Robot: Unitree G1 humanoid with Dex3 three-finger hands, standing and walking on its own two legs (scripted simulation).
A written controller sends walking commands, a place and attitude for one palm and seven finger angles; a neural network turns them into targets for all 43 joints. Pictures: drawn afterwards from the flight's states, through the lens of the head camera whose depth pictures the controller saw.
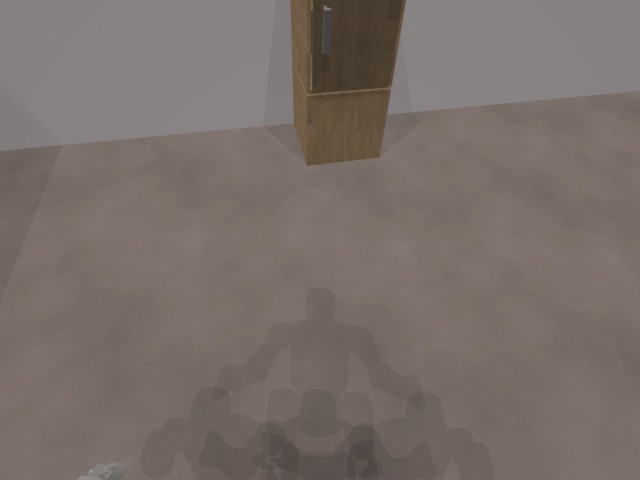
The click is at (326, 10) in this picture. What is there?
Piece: cupboard door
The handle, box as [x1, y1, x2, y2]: [322, 5, 331, 54]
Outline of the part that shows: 325,5 323,6 322,52 323,54 329,54 331,10 330,8 327,8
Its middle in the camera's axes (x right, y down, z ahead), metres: +0.02 -0.82 +1.52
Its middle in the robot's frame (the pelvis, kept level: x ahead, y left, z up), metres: +1.68 +0.06 -0.09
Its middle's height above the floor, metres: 0.68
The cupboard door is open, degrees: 0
